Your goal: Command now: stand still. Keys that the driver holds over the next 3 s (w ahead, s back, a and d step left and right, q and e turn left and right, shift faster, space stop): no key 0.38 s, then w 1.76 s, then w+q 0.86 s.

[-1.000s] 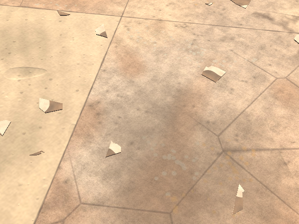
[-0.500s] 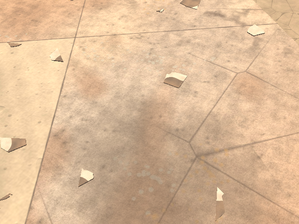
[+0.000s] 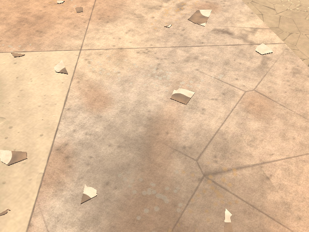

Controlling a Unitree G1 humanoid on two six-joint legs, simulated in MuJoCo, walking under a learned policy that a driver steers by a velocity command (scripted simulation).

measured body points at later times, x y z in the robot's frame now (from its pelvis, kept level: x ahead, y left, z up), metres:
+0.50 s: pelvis +0.01 +0.00 +0.00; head +0.01 +0.00 +0.45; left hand +0.06 +0.26 -0.15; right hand +0.05 -0.26 -0.15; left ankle -0.01 +0.12 -0.74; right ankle +0.01 -0.11 -0.74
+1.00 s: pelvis +0.18 +0.04 -0.01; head +0.20 +0.05 +0.44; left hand +0.38 +0.26 -0.12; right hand +0.07 -0.19 -0.14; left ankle +0.00 +0.13 -0.74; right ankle +0.33 -0.08 -0.67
